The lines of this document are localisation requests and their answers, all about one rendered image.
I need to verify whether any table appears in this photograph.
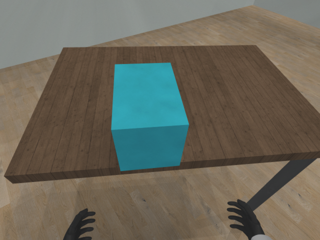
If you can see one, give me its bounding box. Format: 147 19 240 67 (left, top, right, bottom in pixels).
4 45 320 211

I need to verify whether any robot right hand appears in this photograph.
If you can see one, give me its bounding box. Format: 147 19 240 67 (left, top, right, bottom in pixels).
227 199 265 240

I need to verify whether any robot left hand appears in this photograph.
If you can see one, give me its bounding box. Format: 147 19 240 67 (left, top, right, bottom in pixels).
63 208 96 240

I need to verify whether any carton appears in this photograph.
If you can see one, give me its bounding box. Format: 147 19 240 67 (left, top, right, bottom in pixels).
111 62 189 171

